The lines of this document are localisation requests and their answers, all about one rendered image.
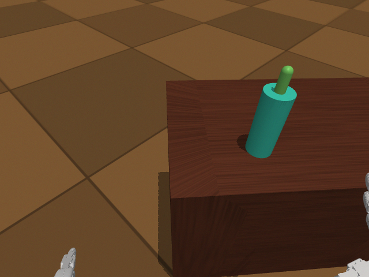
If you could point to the left robot hand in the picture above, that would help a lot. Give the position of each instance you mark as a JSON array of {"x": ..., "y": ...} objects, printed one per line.
[{"x": 67, "y": 265}]

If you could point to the right robot hand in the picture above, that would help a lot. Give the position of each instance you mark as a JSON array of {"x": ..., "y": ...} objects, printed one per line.
[{"x": 359, "y": 267}]

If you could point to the bottle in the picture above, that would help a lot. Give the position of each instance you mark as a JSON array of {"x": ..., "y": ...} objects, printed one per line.
[{"x": 272, "y": 111}]

